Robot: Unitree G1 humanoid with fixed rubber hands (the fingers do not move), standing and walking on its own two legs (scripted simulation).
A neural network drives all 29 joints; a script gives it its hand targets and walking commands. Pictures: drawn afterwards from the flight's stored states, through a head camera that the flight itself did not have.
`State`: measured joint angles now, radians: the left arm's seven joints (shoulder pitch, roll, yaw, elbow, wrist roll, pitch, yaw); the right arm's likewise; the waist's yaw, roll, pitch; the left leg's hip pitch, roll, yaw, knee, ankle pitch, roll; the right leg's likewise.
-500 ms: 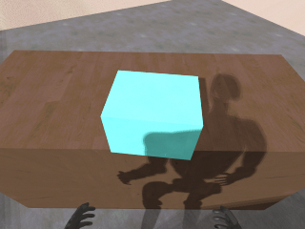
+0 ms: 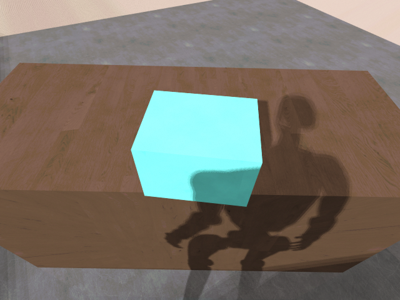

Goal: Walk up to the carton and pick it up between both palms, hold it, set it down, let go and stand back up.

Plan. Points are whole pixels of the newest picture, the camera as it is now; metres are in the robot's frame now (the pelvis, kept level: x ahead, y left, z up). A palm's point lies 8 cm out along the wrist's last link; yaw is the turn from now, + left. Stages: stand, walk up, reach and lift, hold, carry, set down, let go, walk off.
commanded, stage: stand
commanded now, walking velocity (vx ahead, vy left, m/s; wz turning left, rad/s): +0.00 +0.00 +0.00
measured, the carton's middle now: (199, 148) +0.45 +0.02 +0.03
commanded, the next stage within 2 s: reach and lift in 0.76 s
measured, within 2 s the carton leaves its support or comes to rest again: neither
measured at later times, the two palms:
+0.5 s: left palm out of the picture +0.02 +0.22 -0.13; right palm out of the picture +0.02 -0.21 -0.14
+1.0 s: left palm (102, 269) +0.21 +0.23 -0.13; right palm (298, 278) +0.20 -0.22 -0.12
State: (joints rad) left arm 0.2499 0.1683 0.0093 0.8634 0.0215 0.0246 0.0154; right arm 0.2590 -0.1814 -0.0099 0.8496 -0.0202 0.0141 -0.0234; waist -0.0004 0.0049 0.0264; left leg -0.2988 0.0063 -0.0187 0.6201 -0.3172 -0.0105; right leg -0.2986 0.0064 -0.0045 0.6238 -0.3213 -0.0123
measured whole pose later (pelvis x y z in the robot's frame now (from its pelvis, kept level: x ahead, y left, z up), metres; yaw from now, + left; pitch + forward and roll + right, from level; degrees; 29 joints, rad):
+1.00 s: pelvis -0.02 +0.01 -0.03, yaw -1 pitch +11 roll +1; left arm -0.21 0.25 -0.01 0.75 -0.13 0.47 0.01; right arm -0.22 -0.22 0.00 0.73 0.14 0.49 -0.03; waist -0.01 -0.01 -0.04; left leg -0.67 -0.01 0.00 0.82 -0.35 -0.01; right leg -0.69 -0.01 0.02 0.85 -0.36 0.00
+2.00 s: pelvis +0.00 +0.01 +0.02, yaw -1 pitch +2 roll +0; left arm 0.26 0.25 -0.01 0.45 -0.11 0.06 -0.06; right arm 0.29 -0.12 0.06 0.33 0.10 0.13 -0.13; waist 0.01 0.00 -0.03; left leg -0.23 0.00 0.00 0.40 -0.21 0.00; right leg -0.24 0.00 0.02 0.41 -0.21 0.00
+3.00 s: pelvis +0.02 +0.02 +0.02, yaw -1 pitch +3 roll +0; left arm 0.04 0.34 -0.08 0.46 -0.29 -0.25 -0.06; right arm 0.06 -0.17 0.07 0.36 0.24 -0.18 -0.16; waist 0.03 0.00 -0.08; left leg -0.24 -0.01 0.01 0.44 -0.25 0.01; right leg -0.24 -0.01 0.02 0.43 -0.24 0.01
